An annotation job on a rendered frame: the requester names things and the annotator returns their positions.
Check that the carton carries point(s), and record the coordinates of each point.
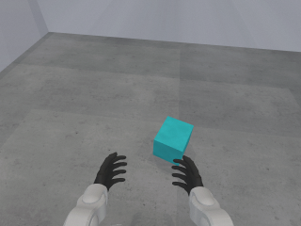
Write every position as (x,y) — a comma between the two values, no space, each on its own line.
(172,139)

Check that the robot right forearm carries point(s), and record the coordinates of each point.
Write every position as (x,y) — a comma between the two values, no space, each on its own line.
(205,209)

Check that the robot right hand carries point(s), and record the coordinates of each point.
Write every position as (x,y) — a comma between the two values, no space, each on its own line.
(191,177)

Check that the robot left hand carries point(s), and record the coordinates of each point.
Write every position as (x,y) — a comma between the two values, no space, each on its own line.
(107,172)

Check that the robot left forearm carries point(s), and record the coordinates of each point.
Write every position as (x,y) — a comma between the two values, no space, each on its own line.
(90,209)

